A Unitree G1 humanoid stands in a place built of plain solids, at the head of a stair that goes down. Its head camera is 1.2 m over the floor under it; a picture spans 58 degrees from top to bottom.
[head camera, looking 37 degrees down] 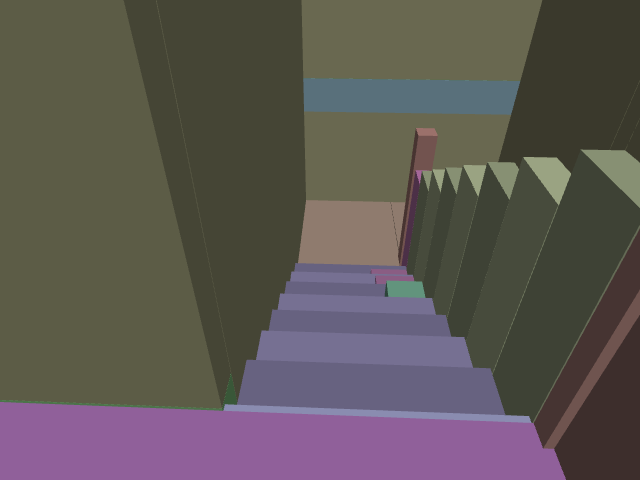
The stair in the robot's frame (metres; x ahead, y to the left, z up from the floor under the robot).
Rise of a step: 0.16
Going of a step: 0.29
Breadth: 0.92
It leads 2 degrees to the right of straight ahead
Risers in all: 8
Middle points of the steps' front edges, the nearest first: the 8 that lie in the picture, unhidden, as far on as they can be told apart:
0.74 -0.17 0.00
1.03 -0.18 -0.16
1.32 -0.19 -0.32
1.61 -0.20 -0.48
1.89 -0.22 -0.65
2.18 -0.23 -0.81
2.47 -0.24 -0.97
2.76 -0.25 -1.13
